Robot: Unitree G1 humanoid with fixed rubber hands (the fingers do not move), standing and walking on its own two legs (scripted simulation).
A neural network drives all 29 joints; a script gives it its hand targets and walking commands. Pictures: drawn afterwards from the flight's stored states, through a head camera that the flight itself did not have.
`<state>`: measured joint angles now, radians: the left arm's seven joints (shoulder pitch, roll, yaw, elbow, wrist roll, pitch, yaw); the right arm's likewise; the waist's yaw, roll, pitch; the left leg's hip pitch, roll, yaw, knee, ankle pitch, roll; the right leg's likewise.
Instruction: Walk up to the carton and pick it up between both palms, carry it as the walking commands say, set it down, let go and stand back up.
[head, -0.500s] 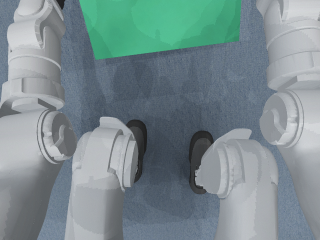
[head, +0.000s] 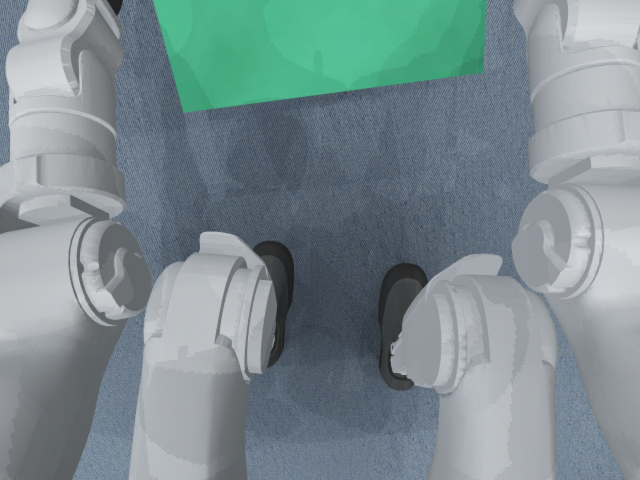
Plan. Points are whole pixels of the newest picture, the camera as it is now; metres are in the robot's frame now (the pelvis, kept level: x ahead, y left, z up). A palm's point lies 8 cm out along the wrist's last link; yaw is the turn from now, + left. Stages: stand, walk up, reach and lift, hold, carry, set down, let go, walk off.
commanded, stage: set down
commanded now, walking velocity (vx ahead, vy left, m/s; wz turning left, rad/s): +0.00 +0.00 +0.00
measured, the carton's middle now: out of the picture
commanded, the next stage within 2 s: none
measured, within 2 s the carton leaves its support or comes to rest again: rests again in 0.88 s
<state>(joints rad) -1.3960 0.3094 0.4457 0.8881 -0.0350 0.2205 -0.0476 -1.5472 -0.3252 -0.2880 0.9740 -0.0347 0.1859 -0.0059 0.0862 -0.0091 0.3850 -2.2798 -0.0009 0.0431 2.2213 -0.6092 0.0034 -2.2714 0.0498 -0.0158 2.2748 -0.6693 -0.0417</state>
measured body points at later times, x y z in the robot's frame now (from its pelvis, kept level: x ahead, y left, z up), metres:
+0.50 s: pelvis +0.01 +0.00 +0.00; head +0.39 +0.00 +0.22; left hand +0.55 +0.24 -0.17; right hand +0.60 -0.13 -0.17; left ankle +0.10 +0.11 -0.33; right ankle +0.08 -0.10 -0.33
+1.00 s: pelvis -0.01 +0.00 +0.00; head +0.38 +0.00 +0.22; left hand +0.51 +0.25 -0.20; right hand +0.56 -0.14 -0.21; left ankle +0.10 +0.11 -0.33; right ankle +0.08 -0.10 -0.33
